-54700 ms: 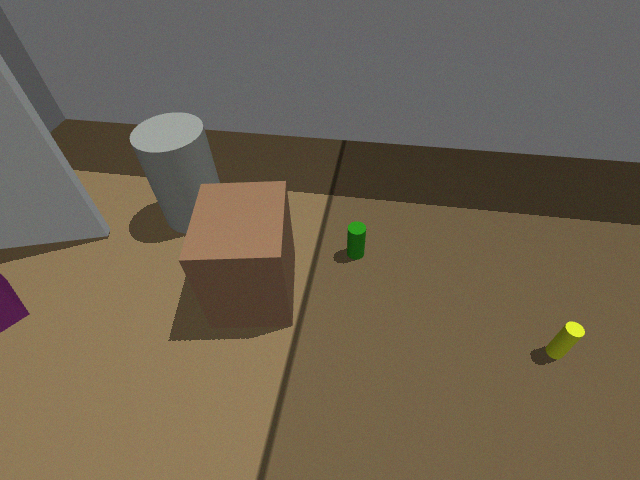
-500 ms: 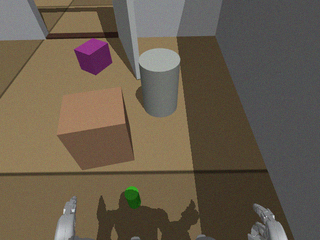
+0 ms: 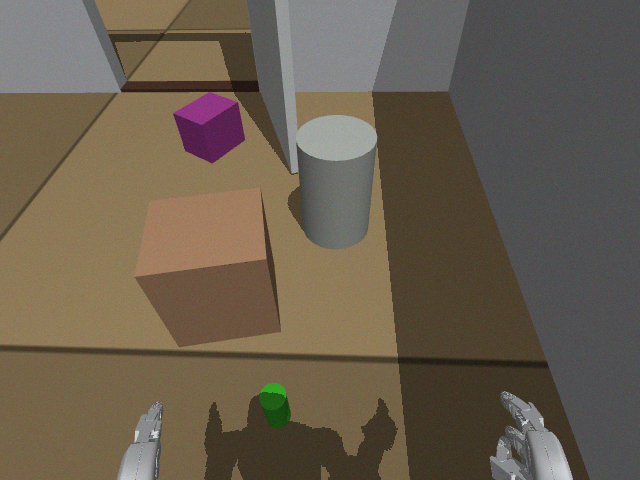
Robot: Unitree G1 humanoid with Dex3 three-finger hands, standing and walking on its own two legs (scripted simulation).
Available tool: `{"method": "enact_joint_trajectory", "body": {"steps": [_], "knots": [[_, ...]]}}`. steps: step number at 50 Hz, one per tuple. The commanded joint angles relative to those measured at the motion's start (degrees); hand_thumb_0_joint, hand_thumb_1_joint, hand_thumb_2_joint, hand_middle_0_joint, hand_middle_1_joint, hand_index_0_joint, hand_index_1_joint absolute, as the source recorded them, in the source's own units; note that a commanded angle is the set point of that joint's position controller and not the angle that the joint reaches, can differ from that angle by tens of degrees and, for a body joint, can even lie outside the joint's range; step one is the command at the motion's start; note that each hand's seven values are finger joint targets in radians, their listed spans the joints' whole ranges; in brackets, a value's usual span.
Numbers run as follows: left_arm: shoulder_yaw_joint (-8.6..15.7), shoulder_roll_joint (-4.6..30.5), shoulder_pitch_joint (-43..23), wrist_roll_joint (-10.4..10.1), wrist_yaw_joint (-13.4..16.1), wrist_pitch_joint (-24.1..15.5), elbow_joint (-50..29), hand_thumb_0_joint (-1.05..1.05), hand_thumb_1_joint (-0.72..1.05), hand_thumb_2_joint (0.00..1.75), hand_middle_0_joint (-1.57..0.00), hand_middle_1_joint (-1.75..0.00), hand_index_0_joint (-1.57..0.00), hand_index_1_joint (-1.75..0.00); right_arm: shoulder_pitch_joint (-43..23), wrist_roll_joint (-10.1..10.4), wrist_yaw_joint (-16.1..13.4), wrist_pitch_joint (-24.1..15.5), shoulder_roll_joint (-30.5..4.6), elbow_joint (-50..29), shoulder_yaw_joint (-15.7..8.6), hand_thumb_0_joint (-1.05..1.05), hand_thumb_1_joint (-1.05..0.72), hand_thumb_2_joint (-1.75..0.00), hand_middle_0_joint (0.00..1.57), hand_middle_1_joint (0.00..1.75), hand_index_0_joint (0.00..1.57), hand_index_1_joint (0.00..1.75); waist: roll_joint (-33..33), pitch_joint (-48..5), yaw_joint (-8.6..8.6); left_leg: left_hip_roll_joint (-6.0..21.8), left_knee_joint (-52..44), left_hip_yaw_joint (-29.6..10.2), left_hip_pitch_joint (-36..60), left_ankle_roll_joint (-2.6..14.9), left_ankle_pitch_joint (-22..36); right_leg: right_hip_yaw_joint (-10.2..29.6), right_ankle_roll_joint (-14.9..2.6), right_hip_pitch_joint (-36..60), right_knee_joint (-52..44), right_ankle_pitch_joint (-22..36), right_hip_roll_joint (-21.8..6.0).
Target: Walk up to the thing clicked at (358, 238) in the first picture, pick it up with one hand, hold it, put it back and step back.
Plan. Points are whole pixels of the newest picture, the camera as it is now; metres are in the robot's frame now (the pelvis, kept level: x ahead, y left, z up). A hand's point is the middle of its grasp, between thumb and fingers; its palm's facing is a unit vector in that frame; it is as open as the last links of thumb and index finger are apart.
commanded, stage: home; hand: left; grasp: from the side
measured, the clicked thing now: (275, 406) +0.45 +0.16 -0.64
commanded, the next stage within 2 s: stand in 1.12 s
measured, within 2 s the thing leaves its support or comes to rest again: neither
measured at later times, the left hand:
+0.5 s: hand out of the picture +0.17 +0.18 -0.05, palm faces +0.10 -0.95 -0.29, open 17.1 cm
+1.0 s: hand out of the picture +0.17 +0.17 -0.05, palm faces +0.10 -0.96 -0.28, open 17.0 cm
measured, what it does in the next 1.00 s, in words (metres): stands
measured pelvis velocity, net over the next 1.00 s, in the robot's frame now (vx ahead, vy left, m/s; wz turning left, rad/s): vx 0.00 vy -0.01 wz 0.00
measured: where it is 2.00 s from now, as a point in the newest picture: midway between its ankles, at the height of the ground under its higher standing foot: outside the picture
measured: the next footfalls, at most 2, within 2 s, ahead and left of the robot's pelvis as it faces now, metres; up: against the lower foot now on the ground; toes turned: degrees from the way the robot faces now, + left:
none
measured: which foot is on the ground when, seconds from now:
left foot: down 0.00-1.00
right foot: down 0.00-1.00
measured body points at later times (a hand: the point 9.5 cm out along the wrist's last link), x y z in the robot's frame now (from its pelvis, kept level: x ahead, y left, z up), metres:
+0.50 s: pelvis +0.00 +0.00 +0.00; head +0.01 +0.00 +0.45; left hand +0.16 +0.23 -0.03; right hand +0.16 -0.25 -0.07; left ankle +0.02 +0.13 -0.68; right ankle +0.01 -0.13 -0.68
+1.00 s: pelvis +0.00 -0.01 +0.00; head +0.01 +0.00 +0.45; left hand +0.16 +0.22 -0.03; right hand +0.16 -0.25 -0.07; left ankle +0.02 +0.13 -0.68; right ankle +0.01 -0.13 -0.68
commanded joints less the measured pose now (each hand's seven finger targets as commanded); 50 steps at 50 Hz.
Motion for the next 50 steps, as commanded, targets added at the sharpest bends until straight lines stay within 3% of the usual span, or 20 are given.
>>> {"method": "enact_joint_trajectory", "body": {"steps": [1, 6, 9, 12, 17, 18, 20, 22, 23, 24, 26, 29, 32, 36, 37, 38, 41, 45, 48, 50], "knots": [[3.4, 4.7, 1.0, 0.3, 0.4, -2.6, -6.8, 0.0, -0.47, 0.1, -0.06, -0.07, -0.06, -0.07, -3.3, -0.2, -0.7, -3.0, -6.2, -8.0, -2.8, 0.0, -0.9, -0.9, 0.2, 0.3, 0.2, 0.3, -0.6, -4.3, -0.2, -1.8, -9.1, 1.6, 5.8, 1.15, 11.6, -1.0, -1.1, 2.8, -8.9, 10.8, 2.1], [3.8, 5.8, -2.9, 0.3, 0.3, -3.6, -11.1, 0.0, -0.48, 0.1, -0.06, -0.07, -0.06, -0.07, -4.2, -0.2, -0.5, -3.0, -7.1, -9.2, -3.5, 0.0, -0.9, -0.9, 0.2, 0.3, 0.2, 0.3, 0.8, -5.0, 0.19, -1.8, -10.0, 1.4, 6.2, 0.96, 10.6, -1.2, -1.2, 3.1, -8.9, 9.7, 2.0], [2.9, 4.2, -0.3, 0.3, 0.0, -3.3, -6.5, 0.0, -0.49, 0.1, -0.06, -0.07, -0.06, -0.07, -4.2, -0.1, -0.2, -3.1, -6.4, -8.5, -3.1, 0.0, -0.9, -0.9, 0.2, 0.3, 0.2, 0.3, 0.7, -2.2, 0.12, -1.6, -11.1, 1.2, 5.2, 0.95, 7.3, -1.3, -1.31, 1.4, -9.2, 6.5, 2.2], [3.9, 6.1, -2.7, 0.4, 0.1, -3.8, -11.2, 0.0, -0.47, 0.11, -0.06, -0.07, -0.06, -0.07, -3.6, -0.1, -0.4, -3.1, -6.8, -8.8, -3.6, 0.0, -0.9, -0.9, 0.2, 0.3, 0.2, 0.3, 2.1, -6.3, 0.31, -1.6, -10.8, 1.3, 7.4, 0.78, 9.9, -1.3, -1.39, 3.0, -8.7, 8.9, 2.1], [2.9, 4.1, -0.8, 0.4, 0.0, -3.5, -6.9, 0.0, -0.48, 0.1, -0.06, -0.07, -0.06, -0.07, -3.4, -0.3, -0.4, -3.5, -6.1, -8.1, -3.2, 0.0, -0.9, -0.9, 0.2, 0.3, 0.2, 0.3, -0.9, -4.4, -0.36, -1.8, -9.5, 1.9, 6.0, 1.26, 9.7, -0.9, -0.9, 2.8, -9.6, 9.5, 2.0], [4.3, 5.7, -2.7, 0.4, 0.1, -3.8, -9.7, 0.0, -0.47, 0.11, -0.06, -0.08, -0.06, -0.07, -3.4, -0.3, -0.5, -3.6, -6.6, -8.2, -3.5, 0.0, -0.9, -0.9, 0.2, 0.3, 0.2, 0.3, -0.4, -5.6, -0.29, -1.9, -9.3, 2.2, 6.6, 1.33, 9.8, -0.6, -0.85, 2.9, -9.7, 9.9, 1.8], [3.4, 4.5, -1.2, 0.5, -0.1, -3.7, -7.4, 0.0, -0.48, 0.1, -0.06, -0.07, -0.06, -0.07, -3.8, -0.4, -0.4, -3.4, -6.4, -8.1, -3.2, 0.0, -0.9, -0.9, 0.2, 0.3, 0.2, 0.3, -0.7, -4.4, -0.09, -1.9, -9.9, 1.9, 5.8, 1.23, 8.3, -0.8, -1.0, 2.5, -9.6, 7.9, 1.9], [4.3, 6.3, -4.3, 0.5, 0.1, -4.2, -11.7, 0.0, -0.46, 0.12, -0.06, -0.08, -0.06, -0.07, -4.0, -0.3, -0.5, -3.7, -7.0, -8.3, -3.7, 0.0, -0.9, -0.9, 0.2, 0.3, 0.2, 0.3, 1.5, -4.9, 0.49, -1.8, -10.8, 1.9, 6.2, 1.03, 6.7, -0.9, -1.24, 2.1, -9.6, 6.2, 1.9], [3.5, 4.9, -1.6, 0.6, -0.1, -3.8, -7.1, 0.0, -0.48, 0.11, -0.06, -0.07, -0.06, -0.07, -4.2, -0.3, -0.6, -3.6, -6.2, -8.1, -3.1, 0.0, -0.9, -0.9, 0.2, 0.3, 0.2, 0.3, 0.2, -3.8, 0.09, -2.0, -10.6, 1.9, 5.6, 1.19, 5.6, -0.8, -1.08, 1.6, -10.1, 5.2, 1.9], [3.7, 5.9, -4.0, 0.5, 0.0, -4.1, -11.7, 0.0, -0.49, 0.1, -0.06, -0.07, -0.06, -0.07, -4.3, -0.3, -0.7, -3.8, -7.1, -8.9, -3.8, 0.0, -0.9, -0.9, 0.2, 0.3, 0.2, 0.3, 0.3, -5.1, -0.22, -1.8, -10.4, 2.1, 6.7, 1.22, 7.0, -0.7, -1.0, 2.1, -10.2, 6.7, 1.8], [3.7, 4.9, -2.1, 0.5, 0.0, -3.9, -8.1, 0.0, -0.49, 0.1, -0.06, -0.07, -0.06, -0.07, -3.9, -0.3, -0.6, -4.0, -6.0, -7.6, -2.9, 0.0, -0.9, -0.9, 0.2, 0.3, 0.2, 0.3, 0.1, -2.8, 0.03, -1.9, -10.7, 2.1, 5.5, 1.23, 4.8, -0.7, -1.03, 1.6, -10.4, 4.6, 1.7], [3.0, 3.8, -0.7, 0.4, -0.3, -3.8, -6.0, 0.0, -0.48, 0.11, -0.06, -0.08, -0.06, -0.07, -4.6, -0.3, -0.5, -3.9, -6.2, -8.3, -3.0, 0.0, -0.9, -0.9, 0.2, 0.3, 0.2, 0.3, -0.7, -3.2, -0.05, -1.9, -10.8, 1.8, 5.2, 1.31, 5.0, -0.8, -1.09, 1.6, -10.3, 4.8, 1.9], [4.7, 6.6, -4.0, 0.5, 0.0, -4.4, -11.1, 0.0, -0.47, 0.11, -0.06, -0.08, -0.06, -0.07, -3.9, -0.4, -0.7, -3.9, -6.4, -7.9, -3.3, 0.0, -0.9, -0.9, 0.2, 0.3, 0.2, 0.3, 0.8, -5.5, 0.43, -1.9, -10.3, 2.1, 6.4, 1.15, 7.3, -0.6, -1.1, 2.7, -10.0, 6.9, 1.6], [3.9, 5.5, -3.1, 0.3, -0.1, -4.1, -9.0, 0.0, -0.47, 0.11, -0.06, -0.08, -0.06, -0.07, -4.2, -0.4, -0.9, -4.3, -6.4, -8.0, -3.2, 0.0, -0.9, -0.9, 0.2, 0.3, 0.2, 0.3, -0.7, -3.8, -0.1, -2.0, -9.7, 2.5, 5.9, 1.5, 7.2, -0.2, -0.76, 2.2, -10.7, 7.3, 1.5], [2.5, 3.5, -0.7, 0.4, -0.4, -3.8, -4.5, 0.0, -0.48, 0.11, -0.06, -0.08, -0.06, -0.07, -4.3, -0.4, -0.7, -4.2, -5.9, -7.5, -2.7, 0.0, -0.9, -0.9, 0.2, 0.3, 0.2, 0.3, -2.2, -1.8, -0.51, -2.1, -9.8, 2.5, 4.9, 1.64, 5.5, -0.1, -0.63, 1.2, -10.9, 5.6, 1.5], [2.6, 3.2, -0.7, 0.4, -0.4, -3.9, -5.4, 0.0, -0.46, 0.11, -0.06, -0.08, -0.06, -0.07, -4.7, -0.5, -0.7, -4.2, -6.1, -7.9, -2.9, 0.0, -0.9, -0.9, 0.2, 0.3, 0.2, 0.3, -1.8, -3.1, -0.22, -2.0, -10.3, 2.1, 4.9, 1.57, 5.1, -0.4, -0.85, 1.6, -10.6, 5.1, 1.7], [4.7, 6.8, -3.9, 0.5, -0.2, -4.5, -11.3, 0.0, -0.45, 0.12, -0.06, -0.08, -0.06, -0.08, -4.3, -0.4, -0.8, -4.1, -6.4, -7.9, -3.3, 0.0, -0.9, -0.9, 0.2, 0.3, 0.2, 0.3, 1.1, -5.7, 0.78, -2.2, -10.3, 2.3, 6.1, 1.29, 6.6, -0.3, -1.01, 2.6, -10.5, 6.2, 1.5], [2.7, 3.4, -0.6, 0.4, -0.4, -4.0, -5.7, 0.0, -0.47, 0.11, -0.06, -0.07, -0.06, -0.07, -4.6, -0.4, -0.8, -4.3, -5.8, -8.0, -2.8, 0.0, -0.9, -0.9, 0.2, 0.3, 0.2, 0.3, -0.9, -3.3, 0.05, -2.1, -10.2, 2.4, 5.0, 1.43, 5.2, -0.3, -0.94, 1.7, -10.7, 5.0, 1.6], [4.8, 6.7, -4.8, 0.5, -0.1, -4.7, -11.1, 0.0, -0.44, 0.12, -0.06, -0.08, -0.06, -0.08, -4.4, -0.4, -0.9, -4.4, -6.3, -7.9, -3.2, 0.0, -0.9, -0.9, 0.2, 0.3, 0.2, 0.3, 0.1, -5.1, 0.27, -2.1, -10.3, 2.4, 6.0, 1.44, 5.3, -0.2, -0.96, 2.3, -10.9, 5.2, 1.4], [4.0, 5.7, -2.8, 0.4, -0.1, -4.7, -9.6, 0.0, -0.47, 0.11, -0.06, -0.08, -0.06, -0.07, -4.2, -0.4, -0.7, -4.3, -6.2, -7.5, -3.1, 0.0, -0.9, -0.9, 0.2, 0.3, 0.2, 0.3, 1.1, -4.8, 0.42, -1.9, -10.7, 2.1, 6.3, 1.2, 6.7, -0.5, -1.18, 2.3, -9.7, 6.3, 1.7]]}}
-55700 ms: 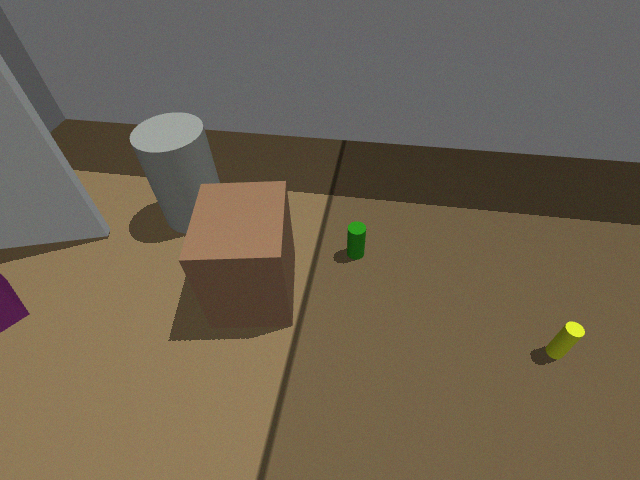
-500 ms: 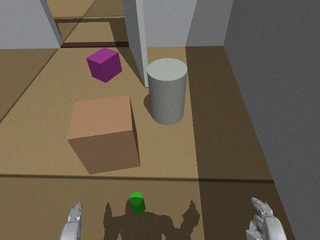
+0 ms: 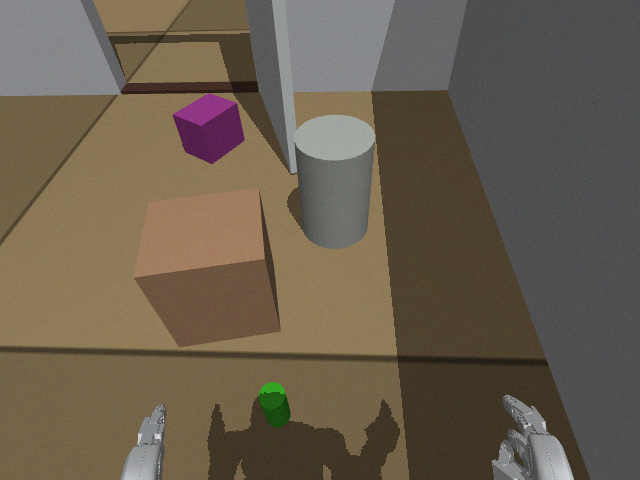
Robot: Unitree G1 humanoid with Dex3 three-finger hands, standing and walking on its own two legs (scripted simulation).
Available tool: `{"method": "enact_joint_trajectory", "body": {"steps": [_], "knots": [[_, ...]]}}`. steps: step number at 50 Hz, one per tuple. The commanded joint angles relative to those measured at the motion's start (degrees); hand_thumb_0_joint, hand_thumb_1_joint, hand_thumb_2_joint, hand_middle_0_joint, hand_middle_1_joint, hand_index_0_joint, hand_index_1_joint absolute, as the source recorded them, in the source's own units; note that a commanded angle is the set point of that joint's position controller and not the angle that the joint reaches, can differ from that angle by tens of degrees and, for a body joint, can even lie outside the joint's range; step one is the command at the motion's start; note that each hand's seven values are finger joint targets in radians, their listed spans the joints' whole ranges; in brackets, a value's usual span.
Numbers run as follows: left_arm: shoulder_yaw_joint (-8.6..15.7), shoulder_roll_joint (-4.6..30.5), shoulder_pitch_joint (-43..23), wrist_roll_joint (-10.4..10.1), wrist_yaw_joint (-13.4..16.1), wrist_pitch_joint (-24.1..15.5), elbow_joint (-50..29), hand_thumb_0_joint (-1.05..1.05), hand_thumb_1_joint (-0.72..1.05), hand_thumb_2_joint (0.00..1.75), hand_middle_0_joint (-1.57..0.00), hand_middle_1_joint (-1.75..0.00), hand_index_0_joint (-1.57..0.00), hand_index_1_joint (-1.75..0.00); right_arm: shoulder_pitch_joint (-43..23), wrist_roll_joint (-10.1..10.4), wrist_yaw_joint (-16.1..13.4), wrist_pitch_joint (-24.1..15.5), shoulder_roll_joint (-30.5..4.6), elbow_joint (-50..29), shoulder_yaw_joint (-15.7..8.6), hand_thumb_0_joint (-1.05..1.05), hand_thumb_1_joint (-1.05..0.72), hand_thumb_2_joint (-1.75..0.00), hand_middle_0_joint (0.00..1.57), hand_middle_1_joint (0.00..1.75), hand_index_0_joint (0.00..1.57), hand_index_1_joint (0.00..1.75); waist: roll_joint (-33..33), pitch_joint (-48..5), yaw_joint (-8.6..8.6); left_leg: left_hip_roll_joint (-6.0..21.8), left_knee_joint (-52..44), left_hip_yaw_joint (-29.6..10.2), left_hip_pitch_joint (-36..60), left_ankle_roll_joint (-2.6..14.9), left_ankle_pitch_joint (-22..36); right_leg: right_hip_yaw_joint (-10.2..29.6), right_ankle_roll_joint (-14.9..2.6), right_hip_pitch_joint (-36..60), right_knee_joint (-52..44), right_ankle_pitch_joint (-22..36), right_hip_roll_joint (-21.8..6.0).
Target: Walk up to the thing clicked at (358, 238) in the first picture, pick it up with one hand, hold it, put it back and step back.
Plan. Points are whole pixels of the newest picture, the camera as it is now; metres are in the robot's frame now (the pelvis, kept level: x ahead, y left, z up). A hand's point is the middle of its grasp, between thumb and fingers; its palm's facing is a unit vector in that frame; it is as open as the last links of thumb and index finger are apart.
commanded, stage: home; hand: left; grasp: from the side
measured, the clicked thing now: (275, 405) +0.46 +0.16 -0.64
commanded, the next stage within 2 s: stand in 0.12 s
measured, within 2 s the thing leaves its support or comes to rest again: neither
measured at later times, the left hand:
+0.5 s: hand (190, 475) +0.17 +0.19 -0.05, palm faces +0.10 -0.96 -0.28, open 13.1 cm
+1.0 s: hand out of the picture +0.12 +0.24 -0.11, palm faces -0.04 -0.93 -0.35, open 7.5 cm
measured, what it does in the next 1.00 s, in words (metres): stands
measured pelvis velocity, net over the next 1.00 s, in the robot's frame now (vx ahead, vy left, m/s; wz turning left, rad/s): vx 0.00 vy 0.01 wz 0.00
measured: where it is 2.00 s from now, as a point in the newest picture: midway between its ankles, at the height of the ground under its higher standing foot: outside the picture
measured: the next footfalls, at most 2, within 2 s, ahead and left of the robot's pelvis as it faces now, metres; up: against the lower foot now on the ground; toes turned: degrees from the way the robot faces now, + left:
none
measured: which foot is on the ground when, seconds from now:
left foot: down 0.00-1.00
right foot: down 0.00-1.00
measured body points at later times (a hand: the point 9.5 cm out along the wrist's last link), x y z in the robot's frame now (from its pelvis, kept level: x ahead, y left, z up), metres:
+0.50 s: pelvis +0.01 +0.01 +0.00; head +0.02 +0.01 +0.45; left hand +0.17 +0.24 -0.03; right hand +0.17 -0.23 -0.07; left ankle +0.03 +0.13 -0.69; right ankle +0.01 -0.13 -0.69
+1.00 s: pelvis +0.00 +0.01 +0.02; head +0.02 +0.01 +0.47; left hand +0.12 +0.29 -0.08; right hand +0.12 -0.28 -0.09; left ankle +0.03 +0.13 -0.69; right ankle +0.01 -0.13 -0.69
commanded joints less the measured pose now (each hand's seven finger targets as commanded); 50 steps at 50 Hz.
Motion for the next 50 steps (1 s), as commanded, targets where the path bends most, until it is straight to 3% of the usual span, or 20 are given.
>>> {"method": "enact_joint_trajectory", "body": {"steps": [1, 8, 11, 13, 15, 17, 20, 21, 22, 23, 28, 29, 32, 36, 37, 38, 40, 42, 45, 50], "knots": [[3.8, 6.1, -1.3, 0.3, 0.7, -3.1, -11.3, 0.0, -0.48, 0.1, -0.06, -0.07, -0.06, -0.07, -3.8, -0.2, -0.8, -3.3, -6.2, -8.9, -2.8, 0.0, -0.9, -0.9, 0.2, 0.3, 0.2, 0.3, 0.8, -5.9, 0.19, -2.2, -9.0, 2.2, 5.9, 1.7, 7.5, -0.5, -0.58, 2.4, -9.7, 7.4, 1.5], [2.7, 4.8, -1.0, 0.3, 0.5, -2.9, -9.4, 0.0, -0.48, 0.1, -0.06, -0.07, -0.06, -0.07, -4.1, -0.2, -0.7, -3.3, -6.1, -8.7, -2.7, 0.0, -0.9, -0.9, 0.2, 0.3, 0.2, 0.3, -0.4, -4.7, -0.21, -2.0, -9.1, 1.9, 5.5, 1.71, 7.9, -0.9, -0.47, 2.1, -9.4, 7.9, 1.7], [4.3, 7.1, -3.3, 0.3, 0.8, -3.2, -13.3, 0.0, -0.48, 0.1, -0.06, -0.07, -0.06, -0.07, -3.9, -0.2, -0.8, -3.1, -6.4, -8.8, -3.0, 0.0, -0.9, -0.9, 0.2, 0.3, 0.2, 0.3, 1.0, -6.6, 0.46, -2.0, -9.0, 1.8, 6.3, 1.53, 9.5, -1.0, -0.62, 3.0, -9.2, 9.2, 1.6], [4.2, 6.8, -1.6, 0.4, 0.8, -3.0, -11.9, 0.0, -0.32, 0.26, -0.2, -0.23, -0.2, -0.23, -3.5, -0.3, -0.9, -3.1, -6.4, -8.7, -3.1, 0.0, -0.9, -0.9, 0.2, 0.3, 0.2, 0.3, -0.2, -6.5, 0.18, -2.1, -8.2, 2.2, 6.4, 1.76, 11.2, -0.7, -0.37, 3.3, -9.5, 11.3, 1.5], [2.2, 4.0, -0.3, 0.3, 0.4, -2.6, -7.6, 0.0, -0.16, 0.42, -0.2, -0.3, -0.2, -0.3, -4.3, -0.3, -0.7, -3.1, -6.0, -8.7, -2.5, 0.0, -0.9, -0.9, 0.2, 0.3, 0.2, 0.3, -1.1, -4.2, -0.3, -2.0, -8.9, 2.0, 5.3, 1.82, 8.4, -0.7, -0.4, 2.3, -9.7, 8.5, 1.6], [3.9, 6.1, -2.9, 0.3, 0.7, -2.9, -11.6, 0.0, 0.0, 0.58, -0.2, -0.3, -0.2, -0.3, -4.0, -0.3, -0.9, -3.0, -6.3, -8.8, -2.9, 0.0, -0.9, -0.9, 0.2, 0.3, 0.2, 0.3, -0.1, -5.9, 0.15, -2.0, -8.9, 2.1, 6.0, 1.78, 8.9, -0.7, -0.47, 2.9, -9.8, 8.9, 1.5], [2.8, 4.6, -0.5, 0.3, 0.5, -2.6, -8.8, 0.0, 0.24, 0.82, -0.2, -0.3, -0.2, -0.3, -4.5, -0.2, -0.6, -3.0, -6.3, -9.1, -2.7, 0.0, -0.9, -0.9, 0.2, 0.3, 0.2, 0.3, -0.7, -4.6, 0.07, -2.0, -9.5, 1.9, 5.5, 1.7, 7.7, -0.9, -0.54, 2.6, -9.7, 7.6, 1.6], [4.5, 7.5, -4.4, 0.3, 0.9, -3.3, -15.3, 0.0, 0.32, 0.9, -0.2, -0.3, -0.2, -0.3, -3.7, -0.3, -0.8, -3.0, -6.3, -8.7, -3.0, 0.0, -0.9, -0.9, 0.2, 0.3, 0.2, 0.3, 2.3, -6.6, 0.66, -2.1, -9.3, 2.0, 6.7, 1.5, 9.5, -0.8, -0.71, 3.4, -9.4, 9.3, 1.4], [3.3, 5.3, -0.8, 0.4, 0.7, -2.7, -8.9, 0.0, 0.4, 0.9, -0.2, -0.3, -0.2, -0.3, -3.9, -0.3, -0.7, -2.9, -6.3, -8.6, -2.8, 0.0, -0.9, -0.9, 0.2, 0.3, 0.2, 0.3, 0.8, -5.0, 0.08, -2.0, -9.7, 1.9, 6.1, 1.53, 8.5, -1.0, -0.67, 2.4, -9.4, 8.2, 1.7], [3.3, 6.1, -2.7, 0.3, 0.6, -3.0, -12.1, 0.0, 0.48, 0.9, -0.2, -0.3, -0.2, -0.3, -4.2, -0.2, -0.7, -3.0, -6.2, -8.9, -2.7, 0.0, -0.9, -0.9, 0.2, 0.3, 0.2, 0.3, 1.0, -4.7, 0.41, -1.9, -10.1, 1.6, 5.9, 1.48, 7.8, -1.3, -0.77, 2.5, -9.4, 7.4, 1.7], [2.7, 5.0, -1.0, 0.3, 0.6, -2.7, -9.4, 0.0, 0.88, 0.9, -0.2, -0.3, -0.2, -0.3, -4.1, -0.3, -0.6, -2.9, -6.3, -8.9, -2.7, 0.0, -0.9, -0.9, 0.2, 0.3, 0.2, 0.3, 0.7, -4.8, 0.22, -1.8, -10.1, 1.5, 6.1, 1.46, 8.8, -1.3, -0.84, 2.4, -9.0, 8.2, 1.9], [3.4, 6.3, -2.9, 0.2, 0.8, -3.0, -12.7, 0.0, 0.9, 0.9, -0.2, -0.3, -0.2, -0.3, -3.9, -0.2, -0.6, -3.0, -6.4, -8.9, -2.9, 0.0, -0.9, -0.9, 0.2, 0.3, 0.2, 0.3, 1.9, -5.3, 0.38, -1.8, -10.2, 1.5, 6.1, 1.44, 8.8, -1.3, -0.94, 2.6, -9.0, 8.4, 1.7], [3.0, 5.2, -1.5, 0.3, 0.7, -2.9, -9.6, 0.0, 0.9, 0.9, -0.2, -0.3, -0.2, -0.3, -4.1, -0.2, -0.5, -3.1, -6.2, -8.9, -2.6, 0.0, -0.9, -0.9, 0.2, 0.3, 0.2, 0.3, 0.3, -2.9, 0.24, -1.8, -10.7, 1.3, 4.9, 1.53, 5.3, -1.5, -0.82, 1.3, -9.6, 4.9, 1.8], [3.0, 5.4, -1.6, 0.2, 0.6, -2.9, -10.7, 0.0, 0.9, 0.9, -0.2, -0.3, -0.2, -0.3, -4.0, -0.2, -0.5, -3.2, -6.4, -9.1, -2.7, 0.0, -0.9, -0.9, 0.2, 0.3, 0.2, 0.3, 0.4, -5.2, 0.19, -2.0, -9.7, 1.7, 5.8, 1.66, 7.6, -1.1, -0.73, 2.1, -9.5, 7.3, 1.5], [6.1, 13.6, -12.0, 5.8, -2.1, -9.0, 9.4, 0.0, 0.9, 0.9, -0.2, -0.3, -0.2, -0.3, -7.7, -6.7, 2.9, 0.6, -15.3, 3.7, -5.6, 0.0, -0.9, -0.9, 0.2, 0.3, 0.2, 0.3, -2.6, 3.1, 1.87, 0.7, -12.8, -2.4, 8.8, 3.56, 15.1, 4.2, -3.59, 8.8, -10.1, 10.7, -2.6], [6.5, 14.2, -9.1, 6.4, -3.5, -11.5, 15.8, 0.0, 0.9, 0.9, -0.2, -0.3, -0.2, -0.3, -6.7, -7.5, 5.0, 2.5, -15.1, 5.9, -6.2, 0.0, -0.9, -0.9, 0.2, 0.3, 0.2, 0.3, -4.9, 0.0, 2.31, 0.1, -11.0, -0.5, 10.5, 4.85, 12.6, 6.3, -4.76, 10.0, -12.2, 10.1, -4.1], [6.0, 14.9, -11.2, 6.0, -4.9, -13.8, 19.1, 0.0, 0.9, 0.9, -0.2, -0.3, -0.2, -0.3, -7.0, -6.3, 6.8, 3.6, -14.0, 6.5, -6.0, 0.0, -0.9, -0.9, 0.2, 0.3, 0.2, 0.3, -5.0, 1.3, 1.27, -0.7, -12.5, -1.1, 10.9, 5.41, 10.3, 8.3, -5.54, 8.4, -13.5, 8.8, -4.6], [5.4, 15.0, -12.3, 4.4, -5.9, -15.2, 23.2, 0.0, 0.9, 0.9, -0.2, -0.3, -0.2, -0.3, -6.9, -4.3, 8.5, 3.7, -13.8, 7.9, -5.9, 0.0, -0.9, -0.9, 0.2, 0.3, 0.2, 0.3, -2.1, 0.2, 1.75, -0.5, -15.1, -1.5, 13.6, 5.57, 8.8, 7.4, -4.68, 11.0, -13.5, 8.6, -4.7], [5.4, 15.3, -13.5, 3.3, -6.3, -15.7, 29.3, 0.0, 0.9, 0.9, -0.2, -0.3, -0.2, -0.3, -7.4, -3.4, 9.5, 4.2, -13.8, 10.3, -6.5, 0.0, -0.9, -0.9, 0.2, 0.3, 0.2, 0.3, -2.6, 0.4, 2.04, -0.3, -17.0, -1.8, 15.5, 5.1, 7.8, 7.5, -4.09, 10.9, -16.1, 7.4, -4.9], [5.1, 15.6, -15.2, 3.0, -5.8, -16.6, 38.0, 0.0, 0.9, 0.9, -0.2, -0.3, -0.2, -0.3, -7.3, -3.6, 9.8, 4.5, -14.5, 15.2, -6.7, 0.0, -0.9, -0.9, 0.2, 0.3, 0.2, 0.3, -0.2, 0.1, 1.93, 1.1, -20.4, -3.3, 19.2, 4.68, 16.7, 6.0, -2.98, 16.1, -16.6, 16.3, -4.7]]}}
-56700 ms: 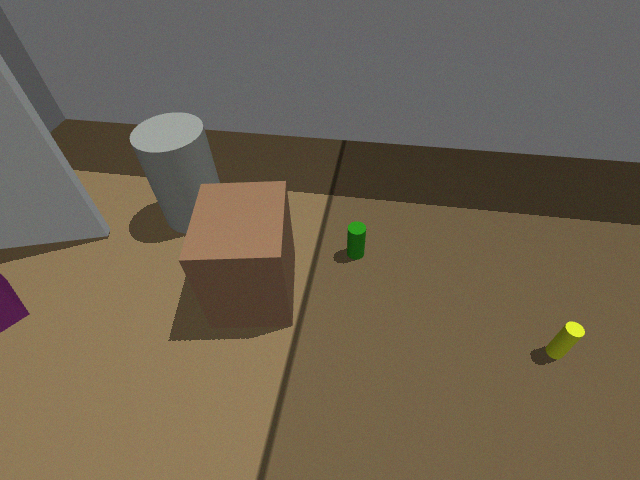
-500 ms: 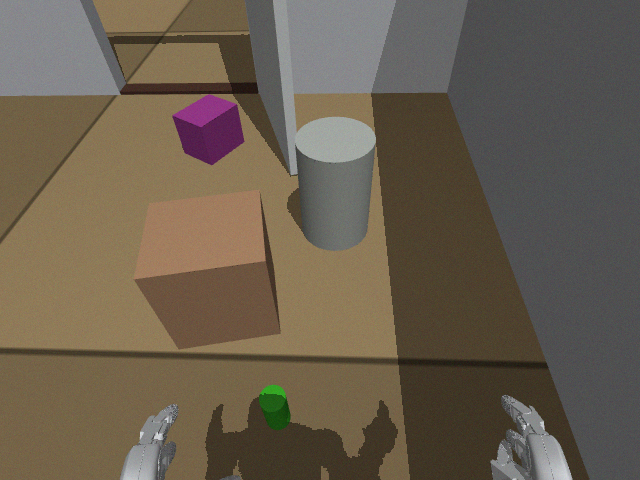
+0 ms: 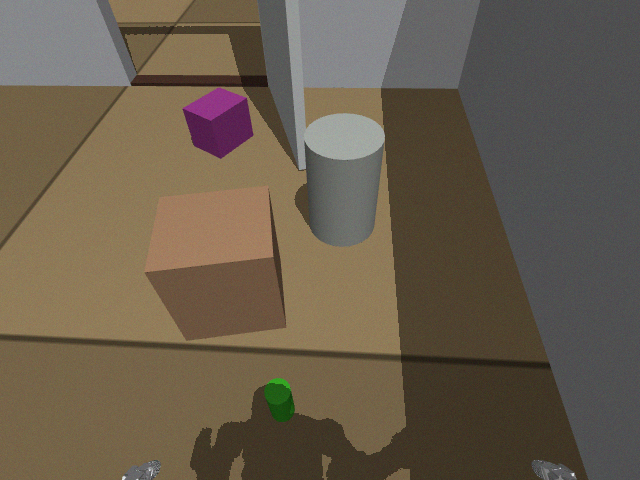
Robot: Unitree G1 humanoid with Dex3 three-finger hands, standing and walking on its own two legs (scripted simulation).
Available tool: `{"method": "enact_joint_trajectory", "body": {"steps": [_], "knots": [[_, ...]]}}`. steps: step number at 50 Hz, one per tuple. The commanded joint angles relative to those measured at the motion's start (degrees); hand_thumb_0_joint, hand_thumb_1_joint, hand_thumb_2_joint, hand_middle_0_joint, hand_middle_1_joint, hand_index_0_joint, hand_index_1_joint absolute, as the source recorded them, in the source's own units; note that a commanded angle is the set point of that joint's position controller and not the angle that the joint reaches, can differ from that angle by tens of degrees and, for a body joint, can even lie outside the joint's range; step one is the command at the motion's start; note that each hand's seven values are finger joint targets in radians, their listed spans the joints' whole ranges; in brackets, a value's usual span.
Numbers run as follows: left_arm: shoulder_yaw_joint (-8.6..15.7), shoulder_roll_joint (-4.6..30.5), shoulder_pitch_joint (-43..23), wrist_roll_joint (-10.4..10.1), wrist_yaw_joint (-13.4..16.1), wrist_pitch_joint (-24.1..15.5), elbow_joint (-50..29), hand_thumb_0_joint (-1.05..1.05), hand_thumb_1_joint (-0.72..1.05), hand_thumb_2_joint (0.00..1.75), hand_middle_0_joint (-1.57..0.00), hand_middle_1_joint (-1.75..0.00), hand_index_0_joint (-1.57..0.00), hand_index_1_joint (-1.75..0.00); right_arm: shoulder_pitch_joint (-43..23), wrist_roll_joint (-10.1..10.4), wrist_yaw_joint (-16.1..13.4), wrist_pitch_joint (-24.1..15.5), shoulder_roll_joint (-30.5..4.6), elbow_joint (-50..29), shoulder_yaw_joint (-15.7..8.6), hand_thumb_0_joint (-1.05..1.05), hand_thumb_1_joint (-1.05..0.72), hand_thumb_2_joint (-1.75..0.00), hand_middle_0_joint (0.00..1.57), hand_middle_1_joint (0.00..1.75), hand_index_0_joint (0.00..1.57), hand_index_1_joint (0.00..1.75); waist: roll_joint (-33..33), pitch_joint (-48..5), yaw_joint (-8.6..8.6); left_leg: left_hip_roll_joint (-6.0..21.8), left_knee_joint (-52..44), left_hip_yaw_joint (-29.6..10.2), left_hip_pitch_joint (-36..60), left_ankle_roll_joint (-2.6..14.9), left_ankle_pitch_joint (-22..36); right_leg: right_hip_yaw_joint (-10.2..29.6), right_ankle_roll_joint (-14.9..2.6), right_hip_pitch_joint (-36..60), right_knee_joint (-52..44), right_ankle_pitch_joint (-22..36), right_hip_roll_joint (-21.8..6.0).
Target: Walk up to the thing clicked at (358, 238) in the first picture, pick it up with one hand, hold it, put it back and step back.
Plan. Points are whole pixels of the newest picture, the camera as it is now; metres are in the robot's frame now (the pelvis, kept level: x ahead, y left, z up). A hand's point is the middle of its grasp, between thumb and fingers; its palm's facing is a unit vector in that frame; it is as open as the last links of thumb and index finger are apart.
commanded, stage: stand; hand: left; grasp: from the side
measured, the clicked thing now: (280, 400) +0.45 +0.16 -0.66
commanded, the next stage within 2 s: step back in 1.74 s
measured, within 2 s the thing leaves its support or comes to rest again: neither
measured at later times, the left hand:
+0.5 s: hand out of the picture +0.05 +0.25 -0.12, palm faces -0.01 -0.94 -0.35, open 7.4 cm
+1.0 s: hand out of the picture +0.06 +0.24 -0.12, palm faces -0.02 -0.94 -0.34, open 7.4 cm
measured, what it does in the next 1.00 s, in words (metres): stands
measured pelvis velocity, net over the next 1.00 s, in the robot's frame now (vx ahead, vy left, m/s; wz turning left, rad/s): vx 0.00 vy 0.00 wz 0.00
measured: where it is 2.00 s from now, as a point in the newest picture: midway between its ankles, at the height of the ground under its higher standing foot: outside the picture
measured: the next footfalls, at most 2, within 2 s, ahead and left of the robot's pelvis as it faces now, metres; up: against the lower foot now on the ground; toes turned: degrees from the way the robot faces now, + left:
none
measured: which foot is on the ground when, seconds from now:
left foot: down 0.00-1.00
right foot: down 0.00-1.00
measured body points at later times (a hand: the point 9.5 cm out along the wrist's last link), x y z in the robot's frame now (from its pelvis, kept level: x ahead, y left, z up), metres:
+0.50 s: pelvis -0.01 +0.01 +0.04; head -0.01 +0.00 +0.48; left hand +0.05 +0.30 -0.10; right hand +0.07 -0.27 -0.11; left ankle +0.02 +0.13 -0.71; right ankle +0.01 -0.13 -0.71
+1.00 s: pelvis +0.00 +0.00 +0.04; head +0.00 -0.01 +0.49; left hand +0.06 +0.29 -0.09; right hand +0.06 -0.30 -0.10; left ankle +0.02 +0.13 -0.71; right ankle +0.01 -0.13 -0.71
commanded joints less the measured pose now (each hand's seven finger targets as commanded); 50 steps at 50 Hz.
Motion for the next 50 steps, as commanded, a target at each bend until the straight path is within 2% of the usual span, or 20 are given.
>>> {"method": "enact_joint_trajectory", "body": {"steps": [1, 2, 6, 11, 15, 21, 26, 34, 38, 41, 45, 48, 50], "knots": [[3.2, 8.7, -3.1, -1.0, 0.9, -3.0, -0.1, 0.0, 0.9, 0.9, -0.2, -0.3, -0.2, -0.3, -2.3, 0.4, -0.4, -1.7, -8.7, -2.4, -2.7, 0.0, -0.9, -0.9, 0.2, 0.3, 0.2, 0.3, 2.9, -6.2, 0.44, 3.4, -11.8, -6.0, 6.3, 3.54, 14.1, 3.8, -3.67, 5.8, -9.9, 14.7, -2.6], [3.1, 8.7, -2.8, -1.0, 1.1, -3.0, 1.5, 0.0, 0.9, 0.9, -0.2, -0.3, -0.2, -0.3, -2.9, 0.5, -0.5, -1.5, -9.0, -1.6, -2.8, 0.0, -0.9, -0.9, 0.2, 0.3, 0.2, 0.3, 3.5, -5.4, 0.76, 3.7, -12.9, -6.5, 5.9, 3.7, 12.6, 3.7, -3.49, 6.5, -11.3, 14.4, -2.7], [2.9, 10.0, -3.7, -1.3, 1.4, -2.9, 6.9, 0.0, 0.9, 0.9, -0.2, -0.3, -0.2, -0.3, -2.3, 1.1, -0.7, -0.9, -9.2, 1.7, -2.4, 0.0, -0.9, -0.9, 0.2, 0.3, 0.2, 0.3, 0.6, -4.8, 0.02, 3.4, -14.5, -5.4, 9.4, 3.08, 15.3, 4.7, -3.77, 8.6, -14.8, 17.4, -3.7], [2.1, 10.0, -4.8, -1.7, 1.2, -2.4, 12.3, 0.0, 0.9, 0.9, -0.2, -0.3, -0.2, -0.3, -3.0, 1.3, -0.8, -0.3, -10.2, 5.6, -1.7, 0.0, -0.9, -0.9, 0.2, 0.3, 0.2, 0.3, 1.7, -0.9, 0.02, 4.5, -21.2, -6.7, 10.0, 2.46, 9.3, 4.8, -3.17, 10.2, -20.5, 11.8, -3.7], [1.8, 10.0, -4.8, -1.8, 1.0, -2.2, 16.1, 0.0, 0.9, 0.9, -0.2, -0.3, -0.2, -0.3, -4.1, 1.5, -0.8, -0.3, -11.3, 8.0, -1.5, 0.0, -0.9, -0.9, 0.2, 0.3, 0.2, 0.3, 3.6, 0.6, 0.6, 5.1, -26.4, -7.8, 9.9, 2.05, 6.0, 3.8, -2.33, 13.4, -22.7, 11.4, -3.1], [1.6, 10.8, -6.0, -1.8, 0.8, -2.4, 19.8, 0.0, 0.9, 0.9, -0.2, -0.3, -0.2, -0.3, -4.1, 1.9, -0.7, -0.4, -11.1, 10.6, -1.3, 0.0, -0.9, -0.9, 0.2, 0.3, 0.2, 0.3, 1.2, 0.3, 0.11, 5.0, -27.8, -6.6, 13.7, 1.48, 8.9, 4.3, -1.96, 14.1, -26.3, 12.1, -4.1], [1.5, 10.9, -7.0, -1.7, 0.6, -2.3, 21.5, 0.0, 0.9, 0.9, -0.2, -0.3, -0.2, -0.3, -5.5, 2.0, -0.5, -0.1, -11.5, 11.9, -1.3, 0.0, -0.9, -0.9, 0.2, 0.3, 0.2, 0.3, 1.6, 1.6, 0.36, 5.0, -29.8, -7.1, 12.4, 1.17, 5.0, 3.8, -1.6, 14.2, -27.5, 9.2, -3.8], [1.5, 11.8, -8.2, -1.7, 0.5, -2.3, 23.2, 0.0, 0.9, 0.9, -0.2, -0.3, -0.2, -0.3, -5.7, 2.1, -0.4, 0.2, -11.4, 13.5, -1.1, 0.0, -0.9, -0.9, 0.2, 0.3, 0.2, 0.3, 0.6, 0.7, 0.08, 5.1, -29.1, -6.2, 15.0, 1.01, 7.0, 5.0, -1.71, 13.3, -29.8, 7.7, -4.7], [1.5, 11.8, -8.9, -2.1, 0.5, -2.7, 23.6, 0.0, 0.9, 0.9, -0.2, -0.3, -0.2, -0.3, -5.4, 2.2, -0.3, -0.1, -11.5, 14.0, -1.0, 0.0, -0.9, -0.9, 0.2, 0.3, 0.2, 0.3, 0.5, -0.9, -0.23, 5.4, -28.8, -5.6, 16.0, 1.17, 11.7, 5.4, -1.86, 15.4, -29.9, 12.8, -5.3], [1.5, 11.9, -9.3, -2.1, 0.6, -2.7, 23.9, 0.0, 0.9, 0.9, -0.2, -0.3, -0.2, -0.3, -5.8, 2.2, -0.3, -0.1, -11.6, 14.3, -0.8, 0.0, -0.9, -0.9, 0.2, 0.3, 0.2, 0.3, 0.4, -1.0, -0.22, 5.5, -28.7, -5.5, 16.7, 1.1, 13.8, 5.2, -1.58, 15.9, -30.0, 14.4, -5.3], [1.6, 12.1, -9.3, -2.2, 0.4, -2.5, 24.4, 0.0, 0.9, 0.9, -0.2, -0.3, -0.2, -0.3, -5.5, 2.3, -0.4, -0.1, -12.0, 14.9, -0.5, 0.0, -0.9, -0.9, 0.2, 0.3, 0.2, 0.3, 1.4, -0.4, -0.14, 5.6, -29.7, -5.2, 16.0, 1.0, 12.7, 5.0, -1.68, 16.7, -30.0, 15.4, -5.2], [1.6, 12.0, -9.4, -2.2, 0.4, -2.5, 24.6, 0.0, 0.9, 0.9, -0.2, -0.3, -0.2, -0.3, -6.0, 2.4, -0.4, -0.2, -12.3, 14.8, -0.4, 0.0, -0.9, -0.9, 0.2, 0.3, 0.2, 0.3, 1.1, -0.8, 0.06, 5.8, -29.9, -5.2, 16.8, 1.03, 14.0, 4.8, -1.63, 16.8, -30.0, 16.4, -5.1], [1.7, 12.1, -9.8, -2.2, 0.3, -2.4, 24.8, 0.0, 0.9, 0.9, -0.2, -0.3, -0.2, -0.3, -5.8, 2.4, -0.5, -0.2, -12.2, 15.1, -0.3, 0.0, -0.9, -0.9, 0.2, 0.3, 0.2, 0.3, 0.8, 0.3, -0.15, 5.7, -30.5, -5.3, 16.4, 0.77, 13.1, 4.7, -1.64, 16.3, -30.0, 14.7, -4.8]]}}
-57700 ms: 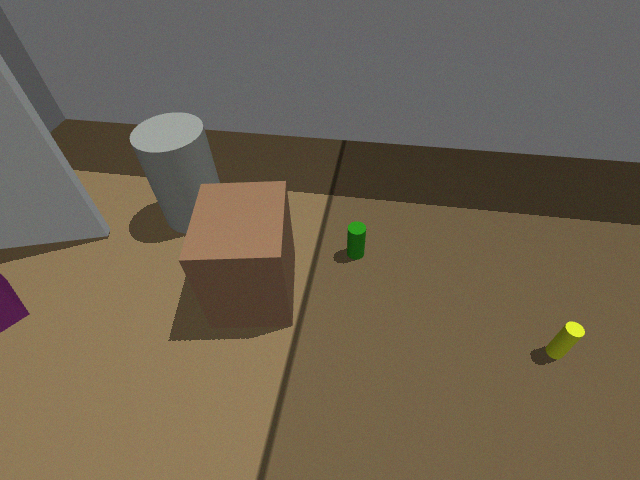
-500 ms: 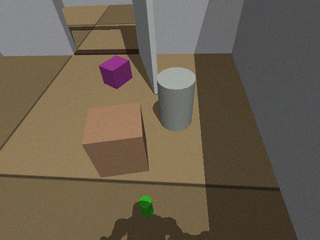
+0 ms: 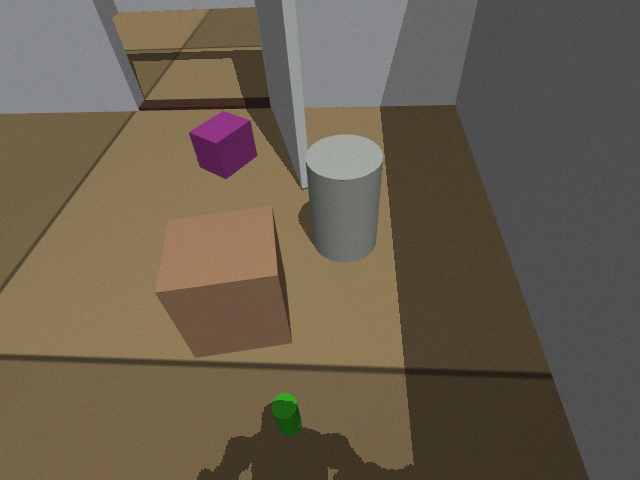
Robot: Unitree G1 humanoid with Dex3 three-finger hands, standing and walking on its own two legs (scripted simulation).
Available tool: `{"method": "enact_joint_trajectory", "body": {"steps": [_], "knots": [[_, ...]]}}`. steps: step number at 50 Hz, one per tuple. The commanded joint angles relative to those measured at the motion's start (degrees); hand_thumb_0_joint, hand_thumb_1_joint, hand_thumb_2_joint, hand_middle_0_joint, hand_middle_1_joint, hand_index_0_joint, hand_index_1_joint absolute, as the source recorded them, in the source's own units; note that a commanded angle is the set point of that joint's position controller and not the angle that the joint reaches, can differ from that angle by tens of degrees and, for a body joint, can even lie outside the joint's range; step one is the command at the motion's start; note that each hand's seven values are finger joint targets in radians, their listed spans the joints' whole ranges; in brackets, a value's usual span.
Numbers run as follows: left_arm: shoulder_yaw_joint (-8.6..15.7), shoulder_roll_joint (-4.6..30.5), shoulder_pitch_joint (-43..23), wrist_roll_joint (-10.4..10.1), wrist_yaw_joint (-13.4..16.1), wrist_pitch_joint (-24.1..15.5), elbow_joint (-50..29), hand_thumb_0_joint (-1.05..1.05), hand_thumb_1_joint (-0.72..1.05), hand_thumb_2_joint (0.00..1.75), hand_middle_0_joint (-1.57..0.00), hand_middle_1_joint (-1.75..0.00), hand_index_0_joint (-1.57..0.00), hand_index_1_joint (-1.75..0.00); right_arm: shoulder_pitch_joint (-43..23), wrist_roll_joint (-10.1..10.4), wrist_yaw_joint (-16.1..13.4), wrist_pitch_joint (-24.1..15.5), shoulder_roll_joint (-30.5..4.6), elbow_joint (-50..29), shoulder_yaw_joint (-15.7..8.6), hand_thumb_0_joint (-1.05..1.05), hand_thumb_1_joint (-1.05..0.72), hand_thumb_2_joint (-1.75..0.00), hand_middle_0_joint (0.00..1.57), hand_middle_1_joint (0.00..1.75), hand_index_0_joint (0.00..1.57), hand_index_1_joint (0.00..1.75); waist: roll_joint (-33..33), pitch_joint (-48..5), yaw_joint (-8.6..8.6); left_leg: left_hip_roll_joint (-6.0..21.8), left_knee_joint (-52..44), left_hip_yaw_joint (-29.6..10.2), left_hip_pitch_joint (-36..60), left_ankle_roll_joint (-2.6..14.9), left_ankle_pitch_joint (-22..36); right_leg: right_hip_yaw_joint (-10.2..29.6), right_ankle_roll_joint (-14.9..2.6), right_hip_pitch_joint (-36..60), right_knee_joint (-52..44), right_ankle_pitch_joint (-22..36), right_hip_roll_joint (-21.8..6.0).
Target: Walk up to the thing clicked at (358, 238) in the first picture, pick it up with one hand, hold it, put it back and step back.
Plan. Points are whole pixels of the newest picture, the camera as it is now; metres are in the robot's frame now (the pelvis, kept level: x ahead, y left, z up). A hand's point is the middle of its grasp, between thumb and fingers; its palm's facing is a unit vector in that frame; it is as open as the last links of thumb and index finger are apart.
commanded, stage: stand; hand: left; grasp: from the side
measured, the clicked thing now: (287, 415) +0.46 +0.16 -0.70
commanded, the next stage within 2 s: step back in 0.74 s
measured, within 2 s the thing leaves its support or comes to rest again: neither
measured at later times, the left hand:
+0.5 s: hand out of the picture +0.08 +0.25 -0.16, palm faces -0.03 -0.94 -0.34, open 7.4 cm
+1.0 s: hand out of the picture +0.08 +0.27 -0.17, palm faces -0.05 -0.91 -0.41, open 7.4 cm
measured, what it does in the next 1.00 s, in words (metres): stands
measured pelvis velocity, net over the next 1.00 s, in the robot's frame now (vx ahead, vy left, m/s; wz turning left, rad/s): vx -0.03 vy -0.01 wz -0.02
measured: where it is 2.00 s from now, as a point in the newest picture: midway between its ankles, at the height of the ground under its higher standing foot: outside the picture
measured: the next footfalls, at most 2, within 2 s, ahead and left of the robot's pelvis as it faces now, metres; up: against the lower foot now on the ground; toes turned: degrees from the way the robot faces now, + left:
left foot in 1.36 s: -0.10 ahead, +0.13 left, +0.00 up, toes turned -1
right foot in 1.76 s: -0.15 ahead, -0.08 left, +0.00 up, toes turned +0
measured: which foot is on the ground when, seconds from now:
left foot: down 0.00-1.00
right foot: down 0.00-1.00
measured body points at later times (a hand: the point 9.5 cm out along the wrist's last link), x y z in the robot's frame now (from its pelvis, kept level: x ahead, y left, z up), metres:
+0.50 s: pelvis +0.01 +0.00 +0.00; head +0.02 +0.00 +0.45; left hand +0.08 +0.30 -0.13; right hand +0.08 -0.30 -0.14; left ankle +0.02 +0.13 -0.75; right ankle +0.01 -0.13 -0.75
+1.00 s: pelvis -0.03 -0.01 -0.02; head +0.03 -0.01 +0.43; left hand +0.08 +0.31 -0.14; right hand +0.07 -0.32 -0.14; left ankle +0.03 +0.12 -0.75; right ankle +0.01 -0.13 -0.75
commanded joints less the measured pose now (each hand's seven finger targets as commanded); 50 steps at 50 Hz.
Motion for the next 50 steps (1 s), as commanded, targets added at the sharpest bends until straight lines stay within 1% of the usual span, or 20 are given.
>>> {"method": "enact_joint_trajectory", "body": {"steps": [1, 5, 11, 13, 16, 20, 23, 25, 30, 36, 37, 38, 40, 42, 43, 45, 46, 48, 49, 50], "knots": [[2.4, 12.4, -2.2, -0.4, 0.7, -0.6, -2.5, 0.0, 0.9, 0.9, -0.2, -0.3, -0.2, -0.3, -2.0, 0.1, -0.8, -1.1, -10.9, -3.0, -1.8, 0.0, -0.9, -0.9, 0.2, 0.3, 0.2, 0.3, -0.5, -1.7, 0.13, 5.6, -5.1, -5.5, -0.7, 1.1, -0.8, 5.2, -1.89, -1.0, -4.3, 0.5, -5.4], [2.4, 12.4, -2.4, -0.2, 0.5, -0.5, -2.7, 0.0, 0.9, 0.9, -0.2, -0.3, -0.2, -0.3, -2.3, 0.1, -0.9, -1.1, -11.2, -3.1, -1.8, 0.0, -0.9, -0.9, 0.2, 0.3, 0.2, 0.3, -0.4, -1.9, 0.24, 5.7, -5.6, -5.7, -1.2, 1.09, -2.0, 5.1, -1.94, -0.7, -4.3, 0.0, -5.3], [2.3, 12.1, -2.4, -0.4, 0.4, -0.7, -2.9, 0.0, 0.9, 0.9, -0.2, -0.3, -0.2, -0.3, -2.9, 0.2, -0.8, -1.4, -11.3, -3.0, -1.8, 0.0, -0.9, -0.9, 0.2, 0.3, 0.2, 0.3, -0.8, -3.9, 0.4, 6.1, -4.7, -5.4, 0.9, 1.32, 2.1, 5.2, -2.04, 0.2, -4.1, 3.6, -5.7], [2.4, 12.5, -3.3, -0.4, 0.5, -0.8, -3.2, 0.0, 0.9, 0.9, -0.2, -0.3, -0.2, -0.3, -2.5, 0.2, -0.8, -1.4, -11.3, -3.0, -1.8, 0.0, -0.9, -0.9, 0.2, 0.3, 0.2, 0.3, -1.1, -4.3, 0.0, 6.1, -4.5, -5.1, 1.2, 1.29, 4.2, 5.3, -1.88, 0.5, -4.3, 5.0, -5.9], [2.4, 12.3, -3.1, -0.5, 0.5, -0.7, -3.0, 0.0, 0.9, 0.9, -0.2, -0.3, -0.2, -0.3, -2.6, 0.1, -0.9, -1.3, -11.2, -2.8, -1.8, 0.0, -0.9, -0.9, 0.2, 0.3, 0.2, 0.3, -0.7, -4.0, -0.01, 6.2, -4.5, -4.9, 1.2, 1.41, 3.4, 5.2, -2.01, 0.6, -4.2, 5.2, -5.9], [2.4, 12.4, -3.0, -0.6, 0.4, -0.8, -3.2, 0.0, 0.9, 0.9, -0.2, -0.3, -0.2, -0.3, -2.6, 0.2, -0.8, -1.4, -11.5, -2.7, -1.7, 0.0, -0.9, -0.9, 0.2, 0.3, 0.2, 0.3, -0.9, -4.7, 0.07, 6.4, -4.4, -4.8, 1.9, 1.31, 5.7, 5.1, -1.81, 1.1, -4.0, 6.9, -5.9], [2.4, 12.6, -3.1, -0.6, 0.4, -0.8, -3.2, 0.0, 0.9, 0.9, -0.2, -0.3, -0.2, -0.3, -3.0, 0.2, -0.8, -1.4, -11.5, -2.7, -1.7, 0.0, -0.9, -0.9, 0.2, 0.3, 0.2, 0.3, -1.1, -4.4, 0.09, 6.4, -4.5, -4.7, 2.1, 1.22, 5.5, 5.2, -1.77, 0.7, -4.2, 6.5, -5.8], [2.4, 12.6, -3.1, -0.5, 0.5, -0.7, -3.2, 0.0, 0.9, 0.9, -0.2, -0.3, -0.2, -0.3, -3.0, 0.2, -0.9, -1.3, -11.7, -2.9, -1.8, 0.0, -0.9, -0.9, 0.2, 0.3, 0.2, 0.3, -1.0, -5.0, 0.0, 6.5, -4.1, -4.7, 2.4, 1.33, 7.1, 5.1, -1.88, 1.5, -3.9, 8.4, -6.0], [2.4, 12.7, -3.2, -0.6, 0.5, -0.8, -3.4, 0.0, 0.9, 0.9, -0.2, -0.3, -0.2, -0.3, -2.9, 0.3, -0.8, -1.3, -11.7, -2.8, -1.7, 0.0, -0.9, -0.9, 0.2, 0.3, 0.2, 0.3, -0.9, -4.5, -0.19, 6.5, -4.4, -4.5, 2.3, 1.28, 6.9, 5.2, -1.82, 1.2, -4.3, 8.4, -6.0], [2.5, 12.9, -3.0, -0.6, 0.4, -0.8, -3.3, 0.0, 0.9, 0.9, -0.2, -0.3, -0.2, -0.3, -3.2, 0.3, -0.7, -1.2, -11.4, -3.1, -1.7, 0.0, -0.9, -0.9, 0.2, 0.3, 0.2, 0.3, -1.5, -3.9, -0.25, 6.5, -4.8, -4.6, 2.1, 1.28, 4.9, 5.1, -1.76, 0.9, -4.6, 6.4, -5.8], [4.8, 17.2, -3.0, -1.9, 0.6, -0.3, -5.3, 0.0, 0.9, 0.9, -0.2, -0.3, -0.2, -0.3, -5.0, 0.6, -0.3, -0.1, -14.9, -4.3, -3.1, 0.0, -0.9, -0.9, 0.2, 0.3, 0.2, 0.3, -1.7, 1.7, -0.27, 5.5, 0.8, -5.4, -2.1, 2.46, 12.5, 6.0, -2.28, -4.3, 0.4, 15.4, -5.0], [4.9, 16.7, -2.0, -2.0, 0.9, -0.1, -6.1, 0.0, 0.9, 0.9, -0.2, -0.3, -0.2, -0.3, -4.2, 1.1, -0.3, 0.3, -14.2, -5.1, -3.3, 0.0, -0.9, -0.9, 0.2, 0.3, 0.2, 0.3, -1.6, -0.2, -0.4, 5.7, 2.4, -4.7, -1.6, 2.89, 14.9, 5.3, -2.94, -4.0, 1.8, 16.7, -4.9], [4.9, 15.9, -1.6, -1.9, 1.0, 0.1, -7.6, 0.0, 0.9, 0.9, -0.2, -0.3, -0.2, -0.3, -3.4, 1.3, -0.1, 0.6, -14.3, -6.1, -3.5, 0.0, -0.9, -0.9, 0.2, 0.3, 0.2, 0.3, -0.7, -3.6, -0.6, 6.0, 3.7, -4.5, -0.8, 3.83, 16.7, 5.1, -3.48, -3.1, 4.5, 16.7, -4.5], [4.9, 15.1, -2.2, -1.7, 0.9, 0.6, -9.4, 0.0, 0.9, 0.9, -0.2, -0.3, -0.2, -0.3, -3.5, 1.2, 0.0, 1.1, -14.9, -7.4, -4.3, 0.0, -0.9, -0.9, 0.2, 0.3, 0.2, 0.3, 0.7, -6.4, -1.18, 7.0, 4.0, -5.4, -1.8, 5.34, 15.0, 4.5, -3.89, -3.5, 7.8, 12.9, -3.3], [4.8, 14.8, -2.5, -1.6, 0.8, 0.8, -10.1, 0.0, 0.9, 0.9, -0.2, -0.3, -0.2, -0.3, -3.5, 1.2, 0.1, 1.3, -15.3, -8.0, -4.6, 0.0, -0.9, -0.9, 0.2, 0.3, 0.2, 0.3, 1.7, -6.9, -1.27, 7.4, 3.8, -5.9, -2.5, 6.01, 13.7, 4.6, -4.01, -4.2, 9.4, 10.0, -2.7], [4.6, 14.4, -2.3, -1.2, 0.7, 1.3, -11.3, 0.0, 0.9, 0.9, -0.2, -0.3, -0.2, -0.3, -3.8, 1.2, 0.2, 1.6, -15.9, -9.2, -5.0, 0.0, -0.9, -0.9, 0.2, 0.3, 0.2, 0.3, 3.5, -7.9, -1.18, 8.6, 4.0, -6.9, -3.3, 7.57, 12.9, 3.8, -4.03, -5.1, 12.5, 7.1, -1.5], [4.5, 14.2, -0.8, -1.1, 0.7, 1.4, -11.6, 0.0, 0.9, 0.9, -0.2, -0.3, -0.2, -0.3, -4.5, 1.1, 0.2, 1.8, -16.1, -10.2, -5.3, 0.0, -0.9, -0.9, 0.2, 0.3, 0.2, 0.3, 4.8, -8.4, -0.75, 9.2, 4.2, -7.4, -3.7, 8.48, 11.2, 3.0, -3.98, -5.6, 14.3, 5.8, -0.9], [4.8, 14.4, 1.6, -0.7, 0.5, 1.8, -11.7, 0.0, 0.9, 0.9, -0.2, -0.3, -0.2, -0.3, -6.0, 1.0, 0.3, 2.1, -16.3, -12.1, -5.6, 0.0, -0.9, -0.9, 0.2, 0.3, 0.2, 0.3, 6.7, -8.6, 0.19, 11.1, 4.7, -9.2, -7.4, 10.42, 8.7, 2.1, -3.98, -4.5, 19.8, -0.3, 0.4], [5.0, 14.3, 3.4, -0.5, 0.4, 1.9, -11.5, 0.0, 0.9, 0.9, -0.2, -0.3, -0.2, -0.3, -6.9, 0.9, 0.3, 2.3, -16.4, -13.1, -5.8, 0.0, -0.9, -0.9, 0.2, 0.3, 0.2, 0.3, 7.3, -9.1, 0.8, 11.5, 6.1, -9.4, -8.7, 10.95, 7.8, 1.8, -4.13, -4.1, 21.1, -2.7, 0.8], [5.3, 14.3, 4.7, -0.3, 0.4, 2.0, -11.4, 0.0, 0.9, 0.9, -0.2, -0.3, -0.2, -0.3, -7.5, 0.9, 0.3, 2.5, -16.2, -13.8, -5.9, 0.0, -0.9, -0.9, 0.2, 0.3, 0.2, 0.3, 7.3, -9.4, 1.37, 11.3, 7.7, -9.6, -11.0, 10.77, 5.4, 2.1, -4.64, -3.2, 21.0, -4.1, 0.7]]}}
